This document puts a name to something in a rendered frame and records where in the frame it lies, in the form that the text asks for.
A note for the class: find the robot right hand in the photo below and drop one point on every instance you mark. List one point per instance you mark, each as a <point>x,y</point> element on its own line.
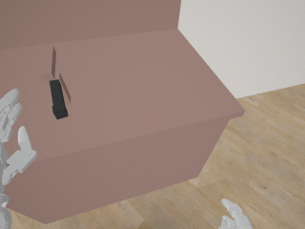
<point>240,221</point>

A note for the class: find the left robot forearm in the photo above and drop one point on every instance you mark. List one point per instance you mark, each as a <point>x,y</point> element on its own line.
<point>5,215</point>

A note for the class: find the counter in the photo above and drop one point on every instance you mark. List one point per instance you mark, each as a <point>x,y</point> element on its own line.
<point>145,111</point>

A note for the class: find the tap lever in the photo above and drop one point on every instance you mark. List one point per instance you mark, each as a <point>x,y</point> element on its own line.
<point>58,103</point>

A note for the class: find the robot left hand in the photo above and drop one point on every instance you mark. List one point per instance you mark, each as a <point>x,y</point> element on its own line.
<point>20,160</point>

